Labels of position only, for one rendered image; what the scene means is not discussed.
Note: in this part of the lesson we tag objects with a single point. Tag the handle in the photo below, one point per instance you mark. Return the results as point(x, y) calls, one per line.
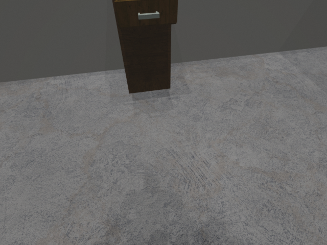
point(148, 15)

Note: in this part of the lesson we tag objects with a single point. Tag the drawer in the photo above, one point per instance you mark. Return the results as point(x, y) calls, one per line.
point(127, 12)

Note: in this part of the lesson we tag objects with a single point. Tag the cabinet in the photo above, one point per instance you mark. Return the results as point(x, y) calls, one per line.
point(146, 55)

